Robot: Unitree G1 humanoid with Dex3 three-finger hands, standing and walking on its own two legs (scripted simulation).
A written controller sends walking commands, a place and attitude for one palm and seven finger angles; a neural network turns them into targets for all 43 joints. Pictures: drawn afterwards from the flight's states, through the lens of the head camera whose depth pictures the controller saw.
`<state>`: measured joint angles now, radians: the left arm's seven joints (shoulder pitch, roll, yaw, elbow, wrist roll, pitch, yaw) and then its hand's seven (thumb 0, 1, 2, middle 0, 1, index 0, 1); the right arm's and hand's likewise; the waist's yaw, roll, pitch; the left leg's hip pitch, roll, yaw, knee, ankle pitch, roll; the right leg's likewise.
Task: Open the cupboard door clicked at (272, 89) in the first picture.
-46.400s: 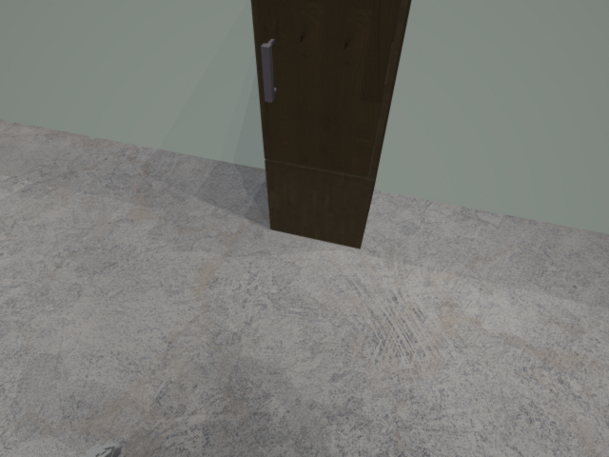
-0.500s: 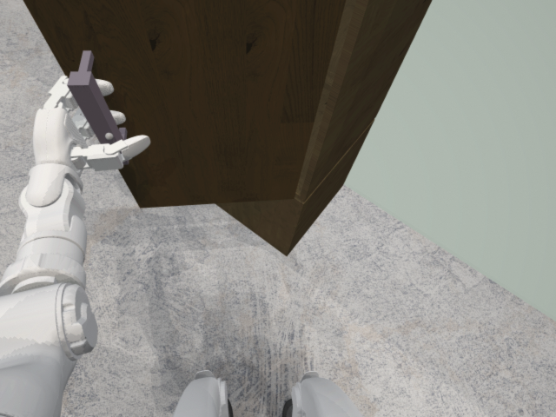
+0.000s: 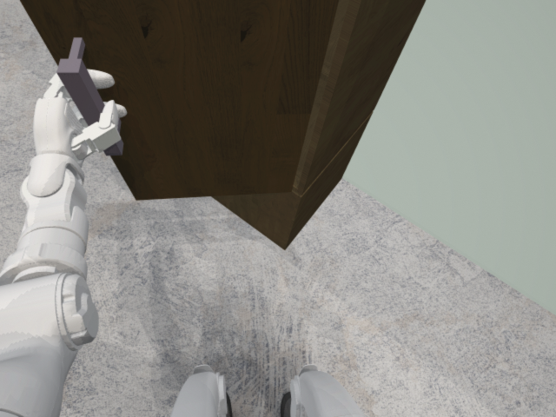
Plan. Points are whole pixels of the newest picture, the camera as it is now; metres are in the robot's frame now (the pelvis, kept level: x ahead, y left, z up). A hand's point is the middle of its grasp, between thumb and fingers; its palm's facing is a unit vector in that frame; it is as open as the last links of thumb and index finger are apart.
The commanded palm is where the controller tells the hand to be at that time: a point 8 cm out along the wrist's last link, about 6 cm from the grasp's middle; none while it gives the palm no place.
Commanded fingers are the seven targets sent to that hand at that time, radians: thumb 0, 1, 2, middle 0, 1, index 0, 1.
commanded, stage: pull the door open along its arc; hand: left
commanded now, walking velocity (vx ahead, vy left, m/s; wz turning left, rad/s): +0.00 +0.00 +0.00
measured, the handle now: (97, 102) +0.55 +0.22 +0.07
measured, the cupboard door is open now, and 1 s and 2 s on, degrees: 43 86 87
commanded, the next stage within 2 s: open thumb and fingers to let go in 0.88 s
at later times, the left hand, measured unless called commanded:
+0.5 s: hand (138, 203) +0.38 +0.15 +0.08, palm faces +0.23 -0.97 +0.08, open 6.3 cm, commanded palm +0.31 +0.21 +0.07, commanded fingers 0.00 0.90 0.90 -0.40 -1.35 -0.40 -1.35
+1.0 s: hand (214, 263) +0.30 +0.06 +0.08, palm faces +0.45 -0.89 -0.01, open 6.5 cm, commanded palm +0.25 +0.10 +0.07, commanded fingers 0.00 0.76 0.84 -0.39 -1.34 -0.39 -1.34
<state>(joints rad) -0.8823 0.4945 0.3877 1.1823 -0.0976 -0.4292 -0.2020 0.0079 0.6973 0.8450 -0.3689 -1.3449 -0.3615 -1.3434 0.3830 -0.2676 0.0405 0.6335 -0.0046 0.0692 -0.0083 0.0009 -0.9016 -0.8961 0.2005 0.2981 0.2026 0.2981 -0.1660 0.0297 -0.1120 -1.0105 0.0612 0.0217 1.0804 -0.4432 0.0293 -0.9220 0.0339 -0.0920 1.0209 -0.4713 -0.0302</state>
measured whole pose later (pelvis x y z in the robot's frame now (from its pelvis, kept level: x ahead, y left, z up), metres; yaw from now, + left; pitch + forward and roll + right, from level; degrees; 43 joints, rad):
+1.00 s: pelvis +0.04 -0.05 +0.02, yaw +4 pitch +11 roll +1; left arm 0.25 -0.10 -0.19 0.02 0.08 -0.25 0.52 0.02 0.64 0.72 -0.29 -1.29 -0.31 -1.32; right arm 0.22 -0.19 0.02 0.52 -0.07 0.04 0.02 0.01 -0.90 -0.90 0.20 0.30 0.20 0.30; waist -0.01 0.03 -0.16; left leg -0.69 0.03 -0.01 0.93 -0.44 -0.04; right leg -0.62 0.01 -0.12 0.95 -0.54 -0.09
